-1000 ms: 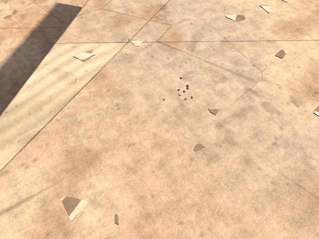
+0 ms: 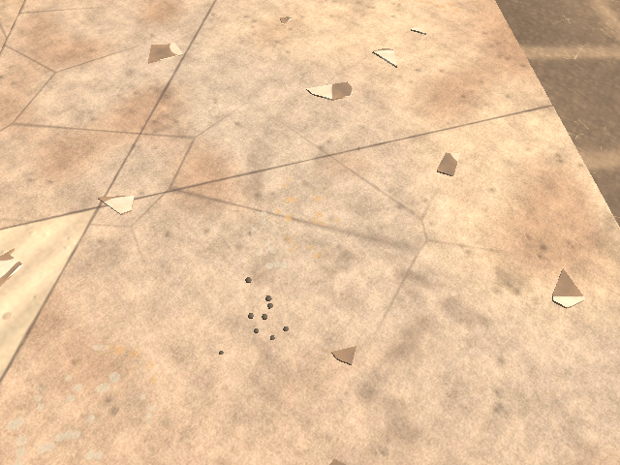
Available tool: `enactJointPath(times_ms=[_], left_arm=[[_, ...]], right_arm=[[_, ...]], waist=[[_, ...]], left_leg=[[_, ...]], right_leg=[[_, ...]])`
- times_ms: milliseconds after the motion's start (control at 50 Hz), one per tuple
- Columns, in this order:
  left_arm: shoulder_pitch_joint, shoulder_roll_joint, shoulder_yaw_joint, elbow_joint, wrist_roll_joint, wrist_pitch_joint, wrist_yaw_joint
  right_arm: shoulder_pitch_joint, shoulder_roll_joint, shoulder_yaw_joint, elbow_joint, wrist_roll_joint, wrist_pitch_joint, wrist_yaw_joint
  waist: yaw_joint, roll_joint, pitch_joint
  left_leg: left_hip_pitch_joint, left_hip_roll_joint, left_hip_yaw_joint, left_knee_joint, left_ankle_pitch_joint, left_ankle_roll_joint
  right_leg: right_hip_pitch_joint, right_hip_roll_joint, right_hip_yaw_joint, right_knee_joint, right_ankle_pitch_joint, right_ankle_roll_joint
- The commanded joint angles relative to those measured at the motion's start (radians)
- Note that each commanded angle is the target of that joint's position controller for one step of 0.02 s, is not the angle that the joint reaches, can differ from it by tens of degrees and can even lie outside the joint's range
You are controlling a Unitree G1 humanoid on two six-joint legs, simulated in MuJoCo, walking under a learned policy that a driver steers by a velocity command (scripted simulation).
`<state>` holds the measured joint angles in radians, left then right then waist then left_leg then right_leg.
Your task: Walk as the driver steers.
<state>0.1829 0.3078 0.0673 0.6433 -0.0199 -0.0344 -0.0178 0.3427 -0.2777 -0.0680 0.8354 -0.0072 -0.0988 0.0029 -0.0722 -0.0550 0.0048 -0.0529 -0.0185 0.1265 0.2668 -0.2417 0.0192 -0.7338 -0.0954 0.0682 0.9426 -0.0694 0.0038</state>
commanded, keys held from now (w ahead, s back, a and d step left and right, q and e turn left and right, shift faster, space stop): w+e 0.16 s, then w+q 0.84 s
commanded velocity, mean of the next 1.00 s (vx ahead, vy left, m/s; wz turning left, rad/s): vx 0.50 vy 0.00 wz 0.14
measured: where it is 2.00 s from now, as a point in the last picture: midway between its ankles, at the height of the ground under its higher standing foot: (280, 241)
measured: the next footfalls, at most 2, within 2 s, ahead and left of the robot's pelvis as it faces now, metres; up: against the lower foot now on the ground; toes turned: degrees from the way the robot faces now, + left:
right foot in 0.20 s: +0.27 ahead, -0.16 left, +0.00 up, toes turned -10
left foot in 0.78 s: +0.58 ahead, +0.05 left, +0.00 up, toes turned +7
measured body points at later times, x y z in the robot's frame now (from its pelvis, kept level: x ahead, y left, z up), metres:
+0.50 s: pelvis +0.26 -0.08 +0.00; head +0.28 -0.09 +0.45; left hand +0.37 +0.18 -0.11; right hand +0.37 -0.36 -0.11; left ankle +0.40 +0.10 -0.66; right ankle +0.23 -0.15 -0.74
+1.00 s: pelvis +0.54 -0.02 +0.00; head +0.58 +0.00 +0.45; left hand +0.66 +0.28 -0.09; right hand +0.69 -0.27 -0.11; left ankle +0.54 +0.05 -0.74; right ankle +0.62 -0.20 -0.66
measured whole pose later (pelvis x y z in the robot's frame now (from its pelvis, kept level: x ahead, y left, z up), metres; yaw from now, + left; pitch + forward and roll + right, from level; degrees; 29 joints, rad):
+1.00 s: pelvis +0.54 -0.02 +0.00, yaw +13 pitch +2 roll +0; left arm 0.14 0.29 0.05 0.69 0.01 -0.10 0.00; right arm 0.30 -0.27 -0.07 0.72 0.01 -0.05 0.02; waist -0.03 -0.03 0.04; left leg -0.25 -0.12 -0.06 0.38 -0.16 0.11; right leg -0.61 -0.10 0.08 1.06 -0.29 0.03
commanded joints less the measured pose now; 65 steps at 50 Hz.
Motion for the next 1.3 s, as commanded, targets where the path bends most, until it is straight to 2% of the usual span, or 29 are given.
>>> enactJointPath(times_ms=[20, 120, 160, 180, 200, 220, 240, 260, 300, 360, 420, 540, 660, 720, 760, 780, 800, 820, 840, 860, 880, 900, 940, 1000, 1080, 1200, 1260, 1280, 1300], left_arm=[[-0.090, -0.004, -0.013, -0.093, 0.001, -0.017, -0.023], [-0.173, 0.024, -0.004, -0.158, -0.005, -0.014, -0.049], [-0.080, 0.069, 0.020, -0.149, 0.002, -0.007, -0.047], [0.074, 0.103, 0.045, -0.109, 0.003, -0.006, -0.037], [0.242, 0.164, 0.072, -0.070, 0.004, 0.001, -0.016], [0.230, 0.275, 0.077, -0.071, 0.005, -0.007, -0.008], [0.291, 0.182, 0.055, -0.080, 0.010, -0.016, -0.010], [0.246, 0.151, 0.040, -0.062, 0.022, -0.026, -0.016], [0.116, 0.097, 0.023, -0.057, 0.020, -0.037, -0.017], [0.058, 0.061, 0.016, -0.038, 0.027, -0.069, -0.021], [0.071, 0.068, 0.022, 0.004, 0.039, -0.086, -0.010], [0.093, 0.079, 0.026, 0.057, 0.034, -0.081, 0.015], [0.164, 0.110, 0.041, 0.123, 0.015, -0.047, 0.028], [0.132, 0.149, 0.050, 0.121, 0.008, -0.025, 0.042], [0.103, 0.172, 0.053, 0.115, 0.003, -0.012, 0.052], [0.096, 0.159, 0.044, 0.105, 0.003, -0.018, 0.056], [0.193, 0.018, 0.000, 0.059, 0.040, -0.044, 0.038], [0.148, 0.036, -0.011, 0.045, 0.020, -0.088, 0.021], [0.034, 0.098, 0.006, 0.013, -0.019, -0.110, 0.009], [0.001, 0.093, 0.000, -0.002, -0.018, -0.121, 0.010], [-0.010, 0.091, 0.004, 0.004, 0.008, -0.121, 0.018], [0.008, 0.104, 0.014, 0.006, 0.024, -0.110, 0.021], [0.043, 0.091, 0.016, 0.010, 0.033, -0.084, 0.021], [-0.012, 0.054, 0.003, -0.007, 0.040, -0.063, 0.027], [-0.134, 0.013, -0.018, -0.013, 0.028, -0.071, 0.012], [-0.244, 0.054, -0.011, -0.058, 0.008, -0.086, -0.020], [-0.133, 0.081, 0.003, -0.039, 0.006, -0.086, -0.030], [-0.009, 0.107, 0.021, -0.003, 0.010, -0.085, -0.027], [0.144, 0.152, 0.036, 0.025, 0.016, -0.082, -0.023]], right_arm=[[-0.071, -0.157, -0.028, -0.062, 0.009, -0.012, -0.006], [-0.029, -0.210, -0.041, -0.030, 0.031, 0.016, -0.007], [-0.032, -0.242, -0.051, -0.032, 0.034, 0.029, -0.015], [-0.020, -0.226, -0.043, -0.027, 0.037, 0.034, -0.018], [0.005, -0.181, -0.020, -0.036, 0.019, 0.027, -0.018], [0.124, -0.032, 0.031, -0.076, -0.012, 0.002, 0.004], [0.052, -0.145, 0.009, -0.052, 0.031, -0.024, 0.017], [-0.060, -0.181, -0.005, -0.088, 0.068, -0.028, 0.020], [-0.104, -0.149, 0.001, -0.085, 0.040, -0.020, 0.007], [-0.011, -0.109, -0.002, -0.046, 0.038, 0.029, 0.004], [-0.063, -0.085, -0.004, -0.057, 0.038, 0.049, -0.004], [-0.190, -0.053, 0.000, -0.089, 0.029, 0.037, 0.018], [-0.336, -0.028, 0.014, -0.182, 0.027, 0.033, 0.055], [-0.298, -0.057, -0.001, -0.211, 0.030, 0.038, 0.068], [-0.100, -0.126, -0.039, -0.179, 0.032, 0.044, 0.060], [0.064, -0.195, -0.072, -0.143, 0.030, 0.050, 0.043], [0.107, -0.309, -0.096, -0.136, 0.033, 0.050, 0.026], [0.122, -0.266, -0.076, -0.163, 0.027, 0.036, 0.029], [0.100, -0.203, -0.060, -0.160, 0.019, 0.030, 0.030], [0.035, -0.171, -0.050, -0.167, 0.026, 0.027, 0.029], [-0.037, -0.142, -0.041, -0.182, 0.029, 0.028, 0.030], [-0.080, -0.116, -0.030, -0.199, 0.020, 0.027, 0.026], [-0.108, -0.120, -0.031, -0.212, 0.017, 0.027, 0.019], [-0.080, -0.157, -0.039, -0.198, 0.020, 0.026, 0.000], [-0.028, -0.137, -0.028, -0.165, 0.024, 0.033, -0.012], [0.045, -0.167, -0.029, -0.108, 0.017, 0.032, -0.006], [0.002, -0.184, -0.034, -0.105, 0.015, 0.042, -0.014], [-0.020, -0.178, -0.030, -0.112, 0.012, 0.047, -0.017], [-0.031, -0.155, -0.017, -0.132, 0.000, 0.047, -0.022]], waist=[[0.007, 0.110, 0.047], [0.005, 0.125, 0.066], [0.072, 0.158, -0.012], [0.158, 0.129, -0.095], [0.231, 0.038, -0.196], [0.110, -0.241, -0.311], [0.202, -0.107, -0.441], [0.203, -0.060, -0.275], [0.124, 0.017, -0.120], [0.051, -0.005, -0.083], [0.056, 0.009, -0.012], [0.101, 0.007, 0.046], [0.157, 0.018, 0.102], [0.108, -0.032, 0.035], [-0.012, -0.046, -0.088], [-0.097, 0.009, -0.174], [-0.012, 0.282, -0.264], [-0.038, 0.232, -0.422], [-0.069, 0.159, -0.306], [-0.027, 0.093, -0.190], [0.020, 0.036, -0.113], [0.058, 0.056, -0.087], [0.093, 0.082, -0.064], [0.085, 0.091, -0.030], [0.015, 0.146, -0.027], [-0.033, 0.146, 0.028], [0.038, 0.160, -0.019], [0.105, 0.139, -0.098], [0.170, 0.083, -0.213]], left_leg=[[-0.019, 0.260, -0.075, -0.092, 0.338, 0.147], [0.107, 0.306, -0.015, -0.009, 0.501, 0.108], [0.122, 0.294, 0.033, 0.179, 0.843, 0.084], [0.047, 0.266, 0.055, 0.369, 0.899, 0.066], [-0.198, 0.231, 0.055, 0.645, 0.632, 0.034], [-0.622, 0.046, -0.006, 1.014, -0.308, -0.021], [-0.676, 0.046, -0.209, 1.136, -0.334, -0.004], [-0.741, 0.085, -0.200, 1.142, -0.252, 0.007], [-0.664, 0.160, -0.192, 1.000, -0.110, 0.005], [-0.540, 0.180, -0.207, 0.936, -0.013, -0.011], [-0.618, 0.158, -0.248, 0.848, 0.100, -0.030], [-0.665, 0.117, -0.222, 0.542, 0.369, -0.024], [-0.746, 0.103, -0.130, 0.387, 0.255, 0.022], [-0.598, 0.029, -0.037, 0.370, 0.107, 0.074], [-0.304, -0.050, -0.003, 0.329, 0.084, 0.131], [-0.009, -0.023, -0.102, 0.269, 0.144, 0.178], [0.380, 0.250, -0.605, 0.255, 0.094, 0.348], [0.499, 0.362, -0.984, 0.085, -0.003, 0.440], [0.434, 0.326, -0.836, 0.053, 0.019, 0.372], [0.277, 0.285, -0.699, 0.049, 0.089, 0.331], [0.125, 0.242, -0.604, 0.037, 0.188, 0.301], [0.022, 0.214, -0.544, 0.015, 0.274, 0.292], [-0.088, 0.181, -0.495, -0.023, 0.348, 0.294], [-0.190, 0.142, -0.409, -0.038, 0.409, 0.279], [-0.187, 0.095, -0.315, -0.026, 0.302, 0.206], [0.059, 0.232, -0.378, 0.028, 0.318, 0.190], [0.112, 0.228, -0.320, 0.144, 0.655, 0.150], [0.088, 0.183, -0.266, 0.285, 0.810, 0.129], [-0.046, 0.140, -0.221, 0.514, 0.711, 0.096]], right_leg=[[0.020, -0.005, -0.037, -0.152, 0.119, -0.014], [0.068, 0.035, -0.111, -0.283, -0.034, -0.077], [0.243, 0.112, -0.173, -0.306, -0.128, -0.122], [0.485, 0.158, -0.176, -0.380, -0.065, -0.159], [0.819, 0.059, -0.008, -0.389, -0.014, -0.209], [1.132, -0.247, 0.562, -0.489, -0.139, -0.382], [1.140, -0.306, 0.722, -0.604, -0.209, -0.396], [1.021, -0.272, 0.535, -0.606, -0.105, -0.338], [0.738, -0.185, 0.284, -0.628, 0.084, -0.270], [0.580, -0.144, 0.136, -0.733, 0.143, -0.259], [0.561, -0.131, 0.017, -0.787, 0.187, -0.238], [0.652, -0.116, -0.135, -0.823, 0.176, -0.176], [0.851, -0.185, -0.195, -0.752, 0.301, -0.163], [0.878, -0.185, -0.242, -0.600, 0.711, -0.130], [0.814, -0.152, -0.273, -0.312, 0.896, -0.094], [0.624, -0.108, -0.278, -0.049, 0.694, -0.054], [0.156, 0.071, -0.241, 0.341, -0.232, 0.014], [-0.009, 0.161, 0.006, 0.510, -0.530, 0.010], [-0.093, 0.097, 0.057, 0.499, -0.446, -0.015], [-0.080, 0.053, 0.042, 0.402, -0.355, -0.029], [-0.028, 0.019, 0.027, 0.312, -0.311, -0.023], [0.045, -0.004, 0.028, 0.258, -0.277, -0.014], [0.107, -0.012, 0.014, 0.188, -0.248, 0.015], [0.115, 0.005, -0.019, 0.028, -0.141, 0.060], [0.190, 0.039, -0.048, -0.282, 0.157, 0.062], [0.073, 0.045, -0.043, -0.404, 0.082, -0.032], [0.208, 0.094, -0.084, -0.430, -0.030, -0.093], [0.384, 0.130, -0.111, -0.455, 0.012, -0.122], [0.642, 0.041, 0.018, -0.435, 0.076, -0.178]])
